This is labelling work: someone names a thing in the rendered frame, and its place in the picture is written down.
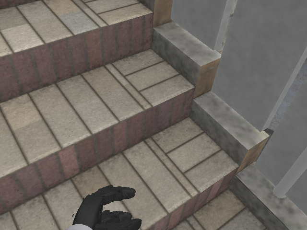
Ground left robot hand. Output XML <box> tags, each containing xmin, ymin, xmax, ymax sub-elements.
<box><xmin>72</xmin><ymin>185</ymin><xmax>142</xmax><ymax>230</ymax></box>

